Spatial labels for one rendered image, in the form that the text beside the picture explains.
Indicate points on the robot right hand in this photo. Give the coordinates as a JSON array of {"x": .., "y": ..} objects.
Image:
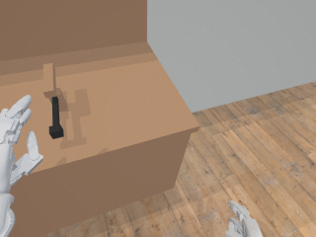
[{"x": 249, "y": 226}]

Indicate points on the robot left hand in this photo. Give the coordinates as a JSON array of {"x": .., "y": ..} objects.
[{"x": 11, "y": 121}]

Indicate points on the robot left forearm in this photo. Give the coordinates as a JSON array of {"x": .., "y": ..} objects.
[{"x": 7, "y": 215}]

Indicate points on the counter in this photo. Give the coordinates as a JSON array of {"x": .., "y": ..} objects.
[{"x": 125, "y": 125}]

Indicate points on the tap lever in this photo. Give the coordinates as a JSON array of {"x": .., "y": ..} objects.
[{"x": 56, "y": 130}]

